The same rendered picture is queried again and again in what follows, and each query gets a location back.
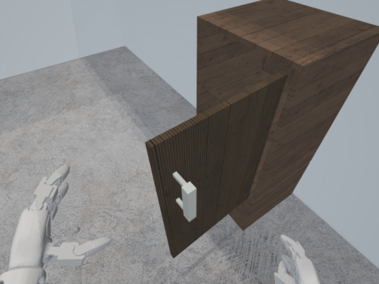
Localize robot right hand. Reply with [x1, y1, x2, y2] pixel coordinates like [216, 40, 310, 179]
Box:
[274, 234, 320, 284]

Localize robot left hand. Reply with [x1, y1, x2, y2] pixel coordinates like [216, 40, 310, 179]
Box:
[8, 164, 112, 270]

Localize handle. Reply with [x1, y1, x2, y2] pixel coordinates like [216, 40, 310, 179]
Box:
[173, 172, 197, 222]

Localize robot left forearm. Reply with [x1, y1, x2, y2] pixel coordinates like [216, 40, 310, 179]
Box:
[0, 266, 46, 284]

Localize cupboard door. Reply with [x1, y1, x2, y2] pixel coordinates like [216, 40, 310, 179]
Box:
[145, 71, 288, 258]

